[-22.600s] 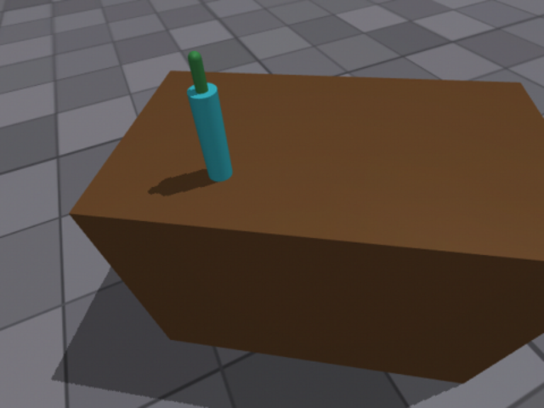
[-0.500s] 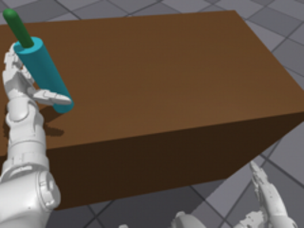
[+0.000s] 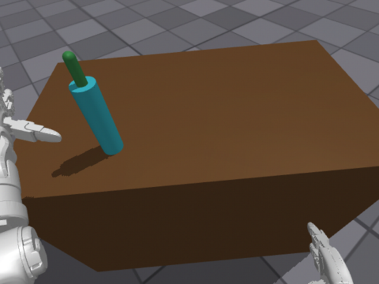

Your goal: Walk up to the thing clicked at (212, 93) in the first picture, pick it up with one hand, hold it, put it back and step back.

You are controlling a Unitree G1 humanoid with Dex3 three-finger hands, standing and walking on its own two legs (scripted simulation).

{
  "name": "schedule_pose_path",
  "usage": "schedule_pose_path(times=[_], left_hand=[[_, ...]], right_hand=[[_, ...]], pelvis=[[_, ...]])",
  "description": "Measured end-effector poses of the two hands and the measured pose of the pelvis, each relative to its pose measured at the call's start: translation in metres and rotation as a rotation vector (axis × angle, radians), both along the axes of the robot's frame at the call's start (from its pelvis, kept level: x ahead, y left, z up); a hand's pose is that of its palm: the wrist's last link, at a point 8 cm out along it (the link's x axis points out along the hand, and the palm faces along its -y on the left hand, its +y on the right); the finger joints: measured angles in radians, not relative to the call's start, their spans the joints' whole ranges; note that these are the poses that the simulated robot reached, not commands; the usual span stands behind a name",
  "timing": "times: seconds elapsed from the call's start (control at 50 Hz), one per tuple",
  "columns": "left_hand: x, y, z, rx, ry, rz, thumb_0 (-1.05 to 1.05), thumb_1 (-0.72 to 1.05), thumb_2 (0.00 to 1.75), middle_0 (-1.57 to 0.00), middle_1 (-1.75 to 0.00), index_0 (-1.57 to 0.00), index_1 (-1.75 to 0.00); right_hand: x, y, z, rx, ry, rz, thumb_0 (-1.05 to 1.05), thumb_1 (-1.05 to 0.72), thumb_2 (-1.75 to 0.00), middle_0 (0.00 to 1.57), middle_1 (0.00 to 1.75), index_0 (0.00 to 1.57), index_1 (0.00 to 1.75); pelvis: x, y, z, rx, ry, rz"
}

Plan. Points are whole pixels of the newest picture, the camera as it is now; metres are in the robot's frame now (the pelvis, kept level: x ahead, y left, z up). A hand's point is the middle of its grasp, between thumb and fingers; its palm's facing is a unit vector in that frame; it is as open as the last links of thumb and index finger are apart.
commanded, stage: sink last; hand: left
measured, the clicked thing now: (94, 109) +0.47 +0.21 +0.14
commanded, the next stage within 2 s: home in 1.06 s
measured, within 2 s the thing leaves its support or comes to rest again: neither
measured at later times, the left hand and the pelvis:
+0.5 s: hand (9, 176) +0.29 +0.30 +0.17, palm faces +0.42 -0.83 -0.37, open 17.4 cm; pelvis +0.00 +0.00 +0.01, yaw +0 degrees
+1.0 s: hand (28, 244) +0.17 +0.20 +0.20, palm faces +0.34 -0.83 -0.43, open 17.5 cm; pelvis -0.01 -0.02 +0.01, yaw +2 degrees
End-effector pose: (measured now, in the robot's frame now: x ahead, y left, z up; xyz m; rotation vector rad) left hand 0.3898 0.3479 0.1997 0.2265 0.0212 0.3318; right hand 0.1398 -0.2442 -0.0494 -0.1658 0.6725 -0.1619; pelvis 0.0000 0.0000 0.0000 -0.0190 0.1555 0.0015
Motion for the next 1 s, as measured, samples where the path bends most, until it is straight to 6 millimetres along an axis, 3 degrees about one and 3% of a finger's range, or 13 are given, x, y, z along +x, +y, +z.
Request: schedule_pose_path(times=[0.18,0.28,0.38,0.48,0.62,0.72,0.78,0.84,0.94,1.0], left_hand=[[-0.039,0.053,0.012,0.056,-0.029,0.213,-0.02,-0.53,0.03,-0.05,-0.04,-0.05,-0.04],[-0.060,0.058,0.009,0.107,-0.020,0.243,-0.02,-0.52,0.03,-0.04,-0.03,-0.04,-0.03],[-0.087,0.032,-0.002,0.159,-0.050,0.170,-0.02,-0.52,0.03,-0.04,-0.03,-0.03,-0.03],[-0.131,-0.003,-0.015,0.200,-0.091,0.082,-0.02,-0.51,0.03,-0.05,-0.03,-0.04,-0.03],[-0.203,-0.030,-0.011,0.273,-0.140,0.073,-0.02,-0.50,0.02,-0.05,-0.04,-0.05,-0.04],[-0.239,-0.058,-0.024,0.239,-0.106,0.052,-0.02,-0.51,0.03,-0.05,-0.04,-0.05,-0.04],[-0.252,-0.083,-0.030,0.199,-0.100,-0.002,-0.02,-0.52,0.03,-0.06,-0.05,-0.05,-0.05],[-0.260,-0.102,-0.021,0.211,-0.137,-0.060,-0.02,-0.53,0.04,-0.06,-0.05,-0.06,-0.05],[-0.262,-0.107,0.012,0.311,-0.249,-0.086,-0.02,-0.55,0.04,-0.07,-0.05,-0.06,-0.06],[-0.260,-0.104,0.020,0.339,-0.280,-0.077,-0.02,-0.56,0.05,-0.07,-0.06,-0.06,-0.06]], right_hand=[[-0.013,-0.010,0.007,-0.036,0.024,0.013,-0.01,0.59,-0.04,0.06,0.06,0.05,0.06],[-0.012,-0.013,0.014,-0.050,-0.012,0.021,-0.01,0.59,-0.04,0.05,0.06,0.05,0.06],[-0.003,-0.006,0.020,-0.018,-0.083,0.026,-0.01,0.59,-0.05,0.05,0.06,0.05,0.06],[-0.003,0.003,0.011,0.041,-0.067,0.011,-0.01,0.58,-0.05,0.06,0.06,0.05,0.06],[-0.004,-0.012,0.001,0.012,-0.010,-0.032,-0.01,0.56,-0.05,0.06,0.06,0.05,0.06],[0.006,-0.012,-0.002,0.003,-0.007,0.001,-0.01,0.54,-0.05,0.06,0.06,0.05,0.06],[0.015,-0.004,0.002,0.018,-0.049,0.022,-0.01,0.53,-0.05,0.06,0.06,0.05,0.06],[0.021,0.000,0.008,0.027,-0.101,0.028,-0.01,0.52,-0.06,0.06,0.06,0.05,0.06],[0.018,-0.011,0.009,0.024,-0.133,-0.001,-0.01,0.51,-0.06,0.06,0.06,0.06,0.06],[0.009,-0.020,0.008,0.025,-0.128,-0.024,-0.01,0.51,-0.06,0.06,0.06,0.05,0.06]], pelvis=[[-0.008,-0.006,0.004,0.003,-0.019,0.009],[-0.009,-0.004,0.006,-0.001,-0.034,0.008],[-0.006,-0.002,0.009,0.000,-0.058,0.005],[-0.003,-0.001,0.010,0.000,-0.087,0.003],[-0.001,-0.004,0.012,0.006,-0.121,0.006],[-0.002,-0.008,0.011,0.012,-0.132,0.015],[-0.002,-0.011,0.011,0.016,-0.137,0.021],[-0.003,-0.014,0.010,0.018,-0.146,0.029],[-0.006,-0.018,0.011,0.023,-0.167,0.035],[-0.008,-0.020,0.012,0.027,-0.178,0.030]])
